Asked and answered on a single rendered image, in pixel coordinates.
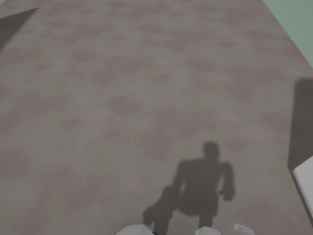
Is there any fridge door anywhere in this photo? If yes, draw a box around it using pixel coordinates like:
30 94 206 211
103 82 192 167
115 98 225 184
295 156 313 211

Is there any robot right hand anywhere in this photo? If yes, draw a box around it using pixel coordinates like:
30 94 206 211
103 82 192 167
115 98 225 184
235 223 255 235

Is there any robot left thigh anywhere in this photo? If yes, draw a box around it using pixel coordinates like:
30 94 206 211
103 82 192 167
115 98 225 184
116 224 155 235

